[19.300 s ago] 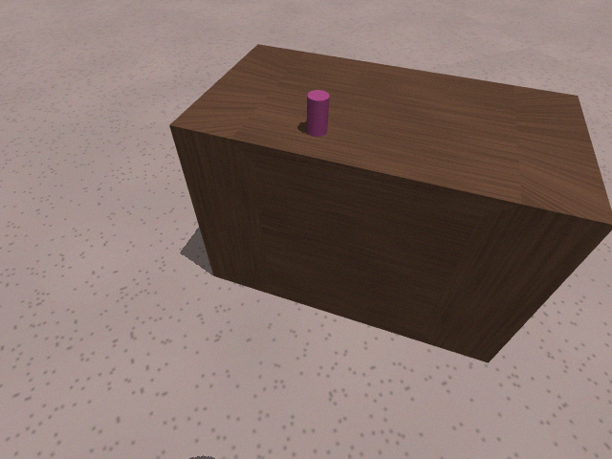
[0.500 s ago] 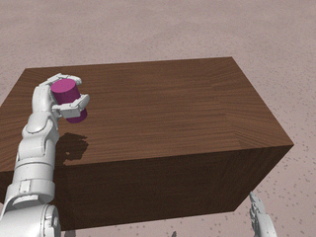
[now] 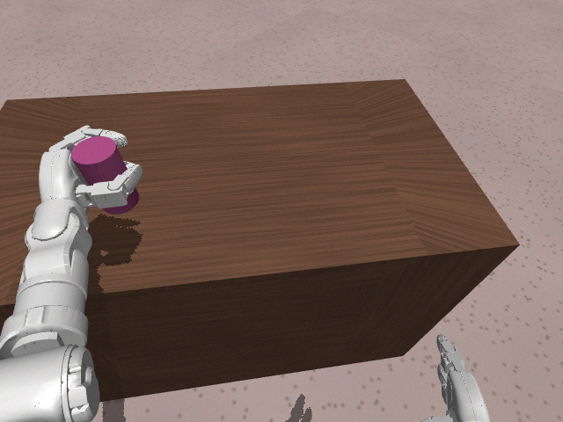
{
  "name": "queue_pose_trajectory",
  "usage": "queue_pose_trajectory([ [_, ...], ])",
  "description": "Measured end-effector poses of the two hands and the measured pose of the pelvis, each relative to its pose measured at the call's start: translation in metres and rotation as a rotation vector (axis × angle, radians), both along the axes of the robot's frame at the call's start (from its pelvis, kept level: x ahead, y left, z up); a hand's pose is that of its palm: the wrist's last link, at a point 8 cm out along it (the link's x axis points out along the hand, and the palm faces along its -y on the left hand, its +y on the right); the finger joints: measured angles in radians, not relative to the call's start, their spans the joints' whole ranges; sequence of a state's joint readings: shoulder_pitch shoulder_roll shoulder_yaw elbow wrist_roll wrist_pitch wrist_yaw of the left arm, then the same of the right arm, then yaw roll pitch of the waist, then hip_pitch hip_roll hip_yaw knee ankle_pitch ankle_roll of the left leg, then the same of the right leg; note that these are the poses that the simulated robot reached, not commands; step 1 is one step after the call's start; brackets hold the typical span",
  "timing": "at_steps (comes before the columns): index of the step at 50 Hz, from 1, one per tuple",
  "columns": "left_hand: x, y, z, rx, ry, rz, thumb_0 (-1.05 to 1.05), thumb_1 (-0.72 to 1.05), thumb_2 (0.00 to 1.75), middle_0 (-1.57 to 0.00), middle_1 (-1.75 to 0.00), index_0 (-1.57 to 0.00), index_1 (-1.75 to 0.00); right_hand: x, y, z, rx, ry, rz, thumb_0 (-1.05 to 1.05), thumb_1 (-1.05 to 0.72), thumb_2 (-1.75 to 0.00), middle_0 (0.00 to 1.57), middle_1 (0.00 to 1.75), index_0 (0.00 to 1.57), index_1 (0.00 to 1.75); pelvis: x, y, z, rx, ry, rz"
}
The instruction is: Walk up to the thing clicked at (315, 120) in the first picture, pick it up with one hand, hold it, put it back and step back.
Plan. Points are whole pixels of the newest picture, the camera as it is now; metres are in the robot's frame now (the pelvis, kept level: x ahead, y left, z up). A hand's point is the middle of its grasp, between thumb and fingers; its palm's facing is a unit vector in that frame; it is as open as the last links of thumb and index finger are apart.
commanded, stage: crouch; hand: left
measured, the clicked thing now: (108, 177) +0.45 +0.21 +0.12
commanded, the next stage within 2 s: lower in 0.02 s
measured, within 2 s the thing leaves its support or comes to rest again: rests again in 1.20 s
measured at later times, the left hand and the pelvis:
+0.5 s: hand (125, 191) +0.46 +0.21 +0.07, palm faces +0.15 -0.99 +0.01, open 7.3 cm; pelvis +0.00 +0.01 -0.02, yaw -1 degrees
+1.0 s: hand (133, 205) +0.47 +0.21 +0.03, palm faces +0.15 -0.99 +0.00, open 7.3 cm; pelvis +0.00 +0.01 -0.04, yaw -1 degrees
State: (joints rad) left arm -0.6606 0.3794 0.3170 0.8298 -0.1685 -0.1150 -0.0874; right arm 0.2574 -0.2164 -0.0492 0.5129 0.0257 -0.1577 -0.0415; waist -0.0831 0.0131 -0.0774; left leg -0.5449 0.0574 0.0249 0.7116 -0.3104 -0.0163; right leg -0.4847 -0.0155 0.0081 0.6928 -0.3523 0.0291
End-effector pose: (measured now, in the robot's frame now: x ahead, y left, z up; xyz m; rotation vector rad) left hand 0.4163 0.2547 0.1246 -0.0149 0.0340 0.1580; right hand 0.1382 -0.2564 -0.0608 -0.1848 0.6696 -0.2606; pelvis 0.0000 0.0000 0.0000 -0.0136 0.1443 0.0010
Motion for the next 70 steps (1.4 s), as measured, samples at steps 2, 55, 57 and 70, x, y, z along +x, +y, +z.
queue_pose_trajectory([
  [2, 0.002, 0.001, -0.002, 0.003, -0.004, -0.001, 0.00, -0.08, 1.11, -0.87, -1.03, -0.89, -1.06, 0.000, 0.000, -0.001, -0.002, 0.008, -0.001, -0.01, 0.53, -0.05, 0.06, 0.06, 0.05, 0.06, 0.001, 0.000, -0.001, -0.001, 0.008, 0.000],
  [55, 0.021, 0.004, -0.099, 0.007, 0.014, -0.013, 0.00, -0.07, 1.10, -0.86, -1.04, -0.89, -1.07, -0.001, 0.009, 0.002, -0.084, 0.015, 0.054, -0.01, 0.50, -0.06, 0.06, 0.06, 0.05, 0.06, -0.001, 0.008, -0.038, -0.026, 0.149, -0.005],
  [57, 0.021, 0.004, -0.102, 0.009, 0.015, -0.014, 0.00, -0.07, 1.10, -0.86, -1.04, -0.89, -1.07, -0.001, 0.010, 0.003, -0.089, 0.015, 0.057, -0.01, 0.50, -0.06, 0.06, 0.06, 0.05, 0.06, -0.001, 0.009, -0.039, -0.026, 0.152, -0.006],
  [70, 0.021, 0.003, -0.115, 0.008, 0.005, -0.015, 0.00, -0.06, 1.09, -0.86, -1.04, -0.88, -1.07, 0.001, 0.015, 0.005, -0.097, 0.013, 0.071, -0.01, 0.50, -0.06, 0.06, 0.06, 0.05, 0.06, 0.000, 0.012, -0.044, -0.030, 0.166, -0.005],
])
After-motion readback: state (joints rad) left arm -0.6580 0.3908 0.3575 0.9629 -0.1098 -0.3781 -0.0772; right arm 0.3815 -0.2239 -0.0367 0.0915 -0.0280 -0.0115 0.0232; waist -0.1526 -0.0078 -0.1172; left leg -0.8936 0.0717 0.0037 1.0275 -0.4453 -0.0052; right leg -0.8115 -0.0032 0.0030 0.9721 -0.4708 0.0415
